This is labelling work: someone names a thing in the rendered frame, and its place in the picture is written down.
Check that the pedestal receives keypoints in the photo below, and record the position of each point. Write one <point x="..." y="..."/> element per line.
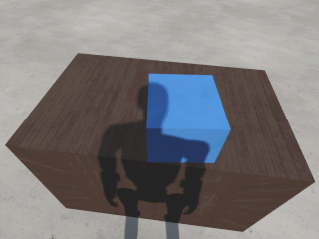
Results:
<point x="86" y="142"/>

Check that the carton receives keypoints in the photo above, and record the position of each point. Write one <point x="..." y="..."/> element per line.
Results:
<point x="186" y="121"/>

